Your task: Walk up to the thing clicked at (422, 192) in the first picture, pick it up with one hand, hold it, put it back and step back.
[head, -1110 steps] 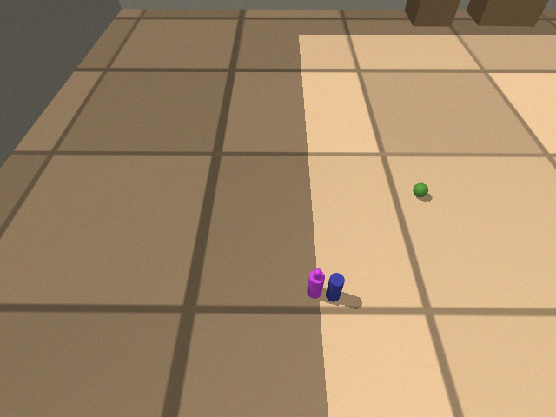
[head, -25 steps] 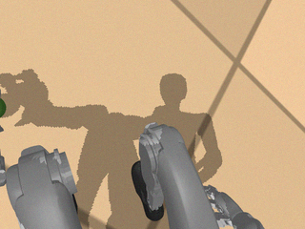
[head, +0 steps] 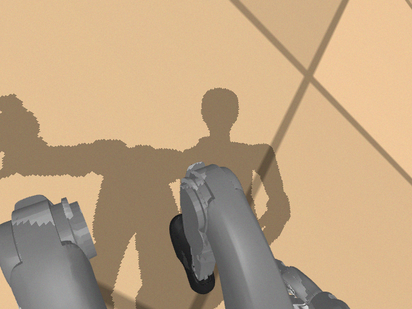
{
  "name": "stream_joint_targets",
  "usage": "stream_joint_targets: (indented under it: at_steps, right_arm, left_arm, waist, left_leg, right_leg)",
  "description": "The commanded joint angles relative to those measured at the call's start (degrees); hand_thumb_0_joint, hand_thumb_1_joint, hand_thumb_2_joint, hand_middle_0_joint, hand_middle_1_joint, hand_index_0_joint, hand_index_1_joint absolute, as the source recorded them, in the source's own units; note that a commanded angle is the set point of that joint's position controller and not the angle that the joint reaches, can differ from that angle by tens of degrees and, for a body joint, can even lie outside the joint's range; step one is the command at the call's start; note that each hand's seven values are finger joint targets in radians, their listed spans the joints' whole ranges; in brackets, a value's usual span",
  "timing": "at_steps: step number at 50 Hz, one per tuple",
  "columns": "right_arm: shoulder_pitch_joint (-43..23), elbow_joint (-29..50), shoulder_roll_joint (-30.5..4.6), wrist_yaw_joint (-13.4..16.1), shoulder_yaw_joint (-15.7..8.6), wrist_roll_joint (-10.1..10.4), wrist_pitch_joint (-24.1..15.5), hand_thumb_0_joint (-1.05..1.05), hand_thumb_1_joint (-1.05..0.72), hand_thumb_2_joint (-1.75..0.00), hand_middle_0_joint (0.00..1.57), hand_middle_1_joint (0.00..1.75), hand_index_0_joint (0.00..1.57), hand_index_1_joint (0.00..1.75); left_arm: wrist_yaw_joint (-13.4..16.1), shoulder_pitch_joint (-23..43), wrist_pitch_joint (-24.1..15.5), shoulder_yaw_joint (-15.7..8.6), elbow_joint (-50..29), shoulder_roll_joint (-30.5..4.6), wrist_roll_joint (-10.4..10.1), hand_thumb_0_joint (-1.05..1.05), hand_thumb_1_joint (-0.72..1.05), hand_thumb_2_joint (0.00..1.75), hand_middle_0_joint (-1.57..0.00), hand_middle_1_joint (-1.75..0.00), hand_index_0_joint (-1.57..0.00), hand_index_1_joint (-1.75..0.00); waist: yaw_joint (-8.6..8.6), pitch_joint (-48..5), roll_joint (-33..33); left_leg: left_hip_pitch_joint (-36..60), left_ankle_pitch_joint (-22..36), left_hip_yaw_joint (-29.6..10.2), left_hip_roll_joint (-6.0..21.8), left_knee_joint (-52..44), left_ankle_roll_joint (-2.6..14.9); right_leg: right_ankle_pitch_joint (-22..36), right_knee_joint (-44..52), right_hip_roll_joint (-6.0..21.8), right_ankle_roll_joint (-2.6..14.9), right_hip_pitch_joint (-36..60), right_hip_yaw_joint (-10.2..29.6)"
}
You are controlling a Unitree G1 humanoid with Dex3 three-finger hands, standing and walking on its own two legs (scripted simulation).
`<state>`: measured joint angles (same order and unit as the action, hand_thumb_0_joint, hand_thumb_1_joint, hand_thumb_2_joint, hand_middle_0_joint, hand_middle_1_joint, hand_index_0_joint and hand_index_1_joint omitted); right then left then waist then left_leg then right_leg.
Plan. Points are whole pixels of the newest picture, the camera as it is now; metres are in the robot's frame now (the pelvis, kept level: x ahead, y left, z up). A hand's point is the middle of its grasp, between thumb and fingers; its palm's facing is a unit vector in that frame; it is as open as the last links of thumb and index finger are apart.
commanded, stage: rest palm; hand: left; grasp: from above
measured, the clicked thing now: out of the picture +0.42 +0.34 -0.27
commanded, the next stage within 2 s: close in 0.64 s
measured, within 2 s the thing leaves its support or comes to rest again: neither
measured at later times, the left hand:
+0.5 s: hand out of the picture +0.39 +0.34 -0.26, palm faces -0.45 -0.20 -0.87, open 13.9 cm
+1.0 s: hand out of the picture +0.40 +0.34 -0.26, palm faces -0.43 -0.19 -0.89, open 12.9 cm
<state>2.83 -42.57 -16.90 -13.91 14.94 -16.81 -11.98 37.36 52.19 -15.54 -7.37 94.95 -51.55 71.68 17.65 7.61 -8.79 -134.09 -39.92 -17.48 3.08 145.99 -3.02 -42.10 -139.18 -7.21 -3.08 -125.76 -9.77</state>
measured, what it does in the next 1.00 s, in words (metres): stands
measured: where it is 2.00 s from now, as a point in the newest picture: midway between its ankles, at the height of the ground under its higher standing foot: (145, 285)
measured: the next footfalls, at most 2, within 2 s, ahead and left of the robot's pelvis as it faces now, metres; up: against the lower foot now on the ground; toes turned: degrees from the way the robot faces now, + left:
none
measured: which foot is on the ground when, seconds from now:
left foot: down 0.00-1.00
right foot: down 0.00-1.00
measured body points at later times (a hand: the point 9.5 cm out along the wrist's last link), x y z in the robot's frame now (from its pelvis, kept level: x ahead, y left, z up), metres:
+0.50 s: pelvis +0.00 +0.00 +0.00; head +0.26 +0.14 +0.34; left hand +0.41 +0.34 -0.21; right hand +0.08 -0.24 -0.07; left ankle +0.07 +0.14 -0.27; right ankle +0.10 -0.12 -0.27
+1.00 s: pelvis +0.00 +0.01 +0.00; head +0.26 +0.15 +0.34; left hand +0.42 +0.34 -0.21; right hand +0.08 -0.24 -0.06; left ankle +0.07 +0.14 -0.27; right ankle +0.10 -0.11 -0.27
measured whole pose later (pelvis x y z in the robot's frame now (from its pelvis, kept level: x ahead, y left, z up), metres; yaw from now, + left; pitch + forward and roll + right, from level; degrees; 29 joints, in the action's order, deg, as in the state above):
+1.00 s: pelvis +0.00 +0.01 +0.00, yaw -1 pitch +25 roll -14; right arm 1.8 -42.1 -18.4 -16.2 16.4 -17.1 -16.5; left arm 38.5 54.4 -11.1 -5.0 98.2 -53.9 68.4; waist 18.1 9.2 -10.2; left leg -134.0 -39.8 -18.4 3.2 146.4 -2.0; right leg -41.5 -138.0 -7.7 -4.1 -124.7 -10.5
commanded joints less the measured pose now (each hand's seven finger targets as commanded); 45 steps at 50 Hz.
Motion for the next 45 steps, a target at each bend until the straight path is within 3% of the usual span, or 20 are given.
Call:
stream_joint_targets:
  at_steps: [1, 4, 7, 10, 11, 15, 17, 21, 24, 27, 29, 31, 32, 34, 37, 38, 39, 40, 43, 45]
  right_arm:
    - [7.80, -0.38, -17.91, -0.37, -5.32, -0.15, -0.90, 0.00, -0.89, -0.90, 0.20, 0.30, 0.20, 0.30]
    - [7.92, -0.64, -18.51, -1.15, -5.49, -0.14, -1.55, 0.00, -0.89, -0.90, 0.20, 0.30, 0.20, 0.30]
    - [7.72, -0.43, -18.66, -1.39, -5.53, 0.40, -1.93, 0.00, -0.89, -0.90, 0.20, 0.30, 0.20, 0.30]
    - [7.81, -0.26, -18.89, -2.00, -5.46, 0.45, -3.50, 0.00, -0.90, -0.90, 0.20, 0.30, 0.20, 0.30]
    - [8.00, -0.33, -18.89, -2.17, -5.65, 0.60, -4.00, 0.00, -0.90, -0.90, 0.20, 0.30, 0.20, 0.30]
    - [9.06, 0.12, -18.85, -1.75, -5.28, 1.28, -4.42, 0.00, -0.90, -0.90, 0.20, 0.30, 0.20, 0.30]
    - [8.17, 0.30, -18.08, -1.58, -4.64, 0.96, -4.50, 0.00, -0.90, -0.90, 0.20, 0.30, 0.20, 0.30]
    - [7.63, 0.33, -18.14, -1.54, -3.64, 0.77, -4.46, 0.00, -0.90, -0.90, 0.20, 0.30, 0.20, 0.30]
    - [7.51, 0.29, -19.04, -1.12, -3.32, 0.84, -3.90, 0.00, -0.90, -0.90, 0.20, 0.30, 0.20, 0.30]
    - [7.65, -0.04, -18.77, -1.68, -2.54, -0.02, -4.03, 0.00, -0.90, -0.90, 0.20, 0.30, 0.20, 0.30]
    - [7.44, 0.13, -19.55, -1.57, -3.15, 0.13, -3.67, 0.00, -0.90, -0.90, 0.20, 0.30, 0.20, 0.30]
    - [7.32, 0.16, -19.56, -1.76, -2.84, -0.47, -3.56, 0.00, -0.90, -0.90, 0.20, 0.30, 0.20, 0.30]
    - [6.98, 0.39, -19.71, -2.03, -3.02, -0.49, -3.92, 0.00, -0.90, -0.90, 0.20, 0.30, 0.20, 0.30]
    - [6.84, 0.46, -20.04, -1.92, -3.46, -0.25, -4.08, 0.00, -0.90, -0.90, 0.20, 0.30, 0.20, 0.30]
    - [7.61, 0.38, -20.29, -2.01, -3.87, -0.12, -4.57, 0.00, -0.90, -0.90, 0.20, 0.30, 0.20, 0.30]
    - [7.47, 0.49, -19.92, -2.12, -3.99, 0.01, -4.92, 0.00, -0.90, -0.90, 0.20, 0.30, 0.20, 0.30]
    - [8.26, 0.09, -20.30, -2.04, -4.01, -0.13, -4.85, 0.00, -0.89, -0.90, 0.20, 0.30, 0.20, 0.30]
    - [7.79, -0.15, -19.84, -2.09, -4.04, 0.22, -5.10, 0.00, -0.90, -0.90, 0.20, 0.30, 0.20, 0.30]
    - [8.18, 0.56, -19.30, -2.02, -3.69, 0.19, -5.10, 0.00, -0.90, -0.90, 0.20, 0.30, 0.20, 0.30]
    - [8.17, 0.46, -19.55, -1.75, -3.86, 0.51, -4.91, 0.00, -0.90, -0.90, 0.20, 0.30, 0.20, 0.30]
  left_arm:
    - [5.72, 11.53, 1.29, -0.03, -2.70, -10.82, 1.05, 0.00, -0.50, 0.98, -0.07, -1.01, -0.07, -1.00]
    - [6.78, 14.77, 3.47, 1.91, -1.72, -9.51, 0.92, 0.00, -0.50, 0.97, -0.07, -1.01, -0.07, -1.00]
    - [7.23, 15.86, 5.31, 1.31, -3.15, -9.96, -1.14, 0.00, -0.50, 0.95, -0.06, -1.01, -0.07, -1.00]
    - [5.71, 16.23, 6.42, 3.18, 0.23, -7.98, -2.04, 0.00, -0.50, 0.93, -0.06, -1.03, -0.07, -1.02]
    - [4.70, 16.55, 6.56, 2.91, 0.84, -8.30, -2.50, 0.00, -0.50, 0.92, -0.06, -1.04, -0.08, -1.02]
    - [1.91, 14.25, 6.06, 0.30, 0.19, -11.44, -4.50, 0.00, -0.50, 0.92, -0.06, -1.04, -0.08, -1.02]
    - [0.88, 14.85, 4.96, 2.41, -0.55, -9.08, -4.67, 0.00, -0.48, 0.91, -0.06, -1.06, -0.08, -1.03]
    - [0.66, 15.30, 2.61, 3.63, -2.40, -10.01, -4.27, 0.00, -0.47, 0.89, -0.06, -1.07, -0.09, -1.04]
    - [2.10, 13.59, 1.64, 1.83, -2.82, -12.51, -3.28, 0.00, -0.49, 0.92, -0.07, -1.05, -0.08, -1.03]
    - [3.43, 11.74, 1.53, 2.30, -0.34, -10.98, -2.30, 0.00, -0.46, 0.95, -0.08, -1.06, -0.10, -1.04]
    - [4.83, 10.46, 1.88, -0.62, -1.37, -13.59, -2.32, 0.00, -0.44, 0.97, -0.09, -1.07, -0.11, -1.06]
    - [5.62, 9.98, 2.54, -0.46, 0.72, -13.41, -1.59, 0.00, -0.43, 0.95, -0.10, -1.06, -0.11, -1.04]
    - [5.67, 12.52, 2.54, 1.64, -1.50, -12.40, -1.41, 0.00, -0.44, 0.95, -0.10, -1.06, -0.11, -1.05]
    - [5.85, 13.61, 3.27, 1.34, -1.02, -12.50, -1.75, 0.00, -0.44, 0.97, -0.09, -1.09, -0.11, -1.07]
    - [5.68, 11.61, 4.30, 0.32, 0.41, -12.84, -2.81, 0.00, -0.40, 0.95, -0.12, -1.07, -0.13, -1.05]
    - [5.11, 13.35, 4.12, 1.88, -1.45, -11.93, -2.96, 0.00, -0.37, 0.88, -0.12, -1.06, -0.15, -1.03]
    - [5.05, 12.08, 4.39, 0.14, -0.05, -12.95, -3.27, 0.00, -0.35, 0.84, -0.13, -1.05, -0.17, -1.01]
    - [4.53, 13.90, 4.46, 1.56, -1.05, -12.28, -3.16, 0.00, -0.33, 0.83, -0.15, -1.03, -0.18, -0.99]
    - [3.32, 15.18, 4.38, 1.70, -1.12, -12.43, -3.98, 0.00, -0.30, 0.80, -0.17, -1.03, -0.21, -0.98]
    - [3.30, 16.09, 4.00, 1.22, -3.09, -13.30, -4.11, 0.00, -0.26, 0.77, -0.19, -1.02, -0.24, -0.97]
  waist:
    - [0.73, -36.12, 30.31]
    - [2.29, -33.49, 28.74]
    - [1.29, -35.35, 27.94]
    - [3.16, -32.14, 27.38]
    - [3.60, -31.91, 26.80]
    - [1.87, -33.61, 26.47]
    - [2.59, -34.26, 27.33]
    - [2.62, -35.61, 28.36]
    - [1.38, -36.75, 28.90]
    - [2.31, -33.91, 27.52]
    - [0.41, -35.02, 28.55]
    - [1.30, -34.18, 28.07]
    - [2.31, -32.88, 27.94]
    - [2.92, -31.96, 27.73]
    - [2.35, -32.20, 26.07]
    - [2.77, -31.70, 27.01]
    - [2.56, -33.23, 27.23]
    - [2.70, -32.47, 27.33]
    - [3.48, -32.53, 27.65]
    - [2.68, -34.63, 29.23]
  left_leg:
    - [27.98, 10.66, 8.80, 1.30, -14.04, 2.70]
    - [26.24, 9.14, 8.53, 1.29, -13.76, 2.93]
    - [26.64, 9.43, 8.44, 1.48, -13.69, 3.24]
    - [26.28, 7.78, 8.06, 1.43, -13.69, 3.31]
    - [26.35, 7.37, 7.80, 1.45, -13.52, 3.28]
    - [26.95, 8.26, 7.19, 1.34, -14.40, 3.26]
    - [28.67, 9.07, 6.70, 1.58, -14.39, 2.93]
    - [28.98, 11.51, 7.49, 1.54, -12.61, 3.01]
    - [29.34, 12.97, 7.44, 1.77, -12.83, 2.82]
    - [28.23, 13.02, 7.45, 1.78, -12.46, 2.83]
    - [28.58, 13.18, 7.50, 1.74, -13.47, 2.68]
    - [28.02, 12.11, 7.38, 1.95, -13.33, 2.80]
    - [27.18, 11.40, 7.26, 1.96, -12.92, 2.78]
    - [27.02, 9.62, 7.31, 1.99, -13.35, 2.85]
    - [26.02, 8.64, 7.11, 1.94, -13.32, 3.05]
    - [26.31, 8.70, 7.18, 1.94, -13.02, 3.00]
    - [27.17, 9.42, 7.03, 1.93, -13.56, 2.98]
    - [26.99, 8.95, 6.64, 2.08, -13.25, 2.83]
    - [27.22, 8.94, 6.72, 2.08, -13.45, 2.94]
    - [28.28, 9.94, 6.88, 2.12, -13.34, 2.83]
  right_leg:
    - [17.16, 13.25, -1.53, 4.27, 16.80, -6.47]
    - [15.85, 13.56, -1.49, 4.00, 14.27, -6.75]
    - [16.19, 14.54, -1.66, 3.82, 15.69, -5.97]
    - [14.84, 13.95, -1.44, 3.81, 13.39, -6.31]
    - [14.43, 13.54, -1.13, 3.78, 13.14, -6.39]
    - [14.38, 14.10, -0.78, 3.79, 15.64, -6.35]
    - [15.55, 13.39, -0.94, 3.81, 16.01, -7.06]
    - [18.70, 13.07, -1.14, 3.54, 18.91, -7.05]
    - [19.73, 13.48, -1.65, 3.64, 20.01, -7.08]
    - [20.20, 13.28, -1.70, 3.32, 19.06, -7.75]
    - [19.90, 13.66, -1.99, 3.66, 20.32, -7.24]
    - [19.00, 13.60, -2.13, 3.59, 19.38, -7.55]
    - [18.42, 13.12, -1.93, 3.55, 18.08, -7.74]
    - [17.10, 13.92, -1.93, 3.60, 17.93, -7.26]
    - [15.63, 14.45, -1.84, 3.48, 17.44, -7.11]
    - [15.60, 14.28, -1.76, 3.47, 17.08, -6.81]
    - [16.30, 14.51, -1.78, 3.49, 18.25, -7.18]
    - [15.77, 13.67, -1.53, 3.50, 16.65, -7.33]
    - [16.13, 14.08, -1.49, 3.58, 17.98, -6.83]
    - [16.94, 14.15, -1.53, 3.70, 18.97, -6.64]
